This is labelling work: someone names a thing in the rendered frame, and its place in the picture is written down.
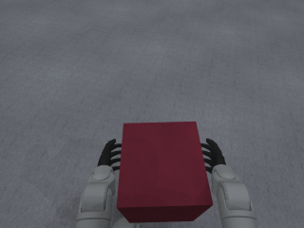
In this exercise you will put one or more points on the robot left forearm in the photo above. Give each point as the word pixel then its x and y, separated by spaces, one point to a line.
pixel 95 206

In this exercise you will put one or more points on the robot left thigh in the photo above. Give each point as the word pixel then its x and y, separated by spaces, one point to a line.
pixel 123 223

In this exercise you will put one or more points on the robot right forearm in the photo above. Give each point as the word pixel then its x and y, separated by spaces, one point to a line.
pixel 235 206

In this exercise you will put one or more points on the robot left hand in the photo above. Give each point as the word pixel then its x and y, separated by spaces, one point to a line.
pixel 106 156

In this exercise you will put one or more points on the carton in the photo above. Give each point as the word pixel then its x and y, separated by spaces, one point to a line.
pixel 162 174

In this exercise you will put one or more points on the robot right hand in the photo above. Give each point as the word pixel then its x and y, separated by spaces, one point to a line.
pixel 215 155

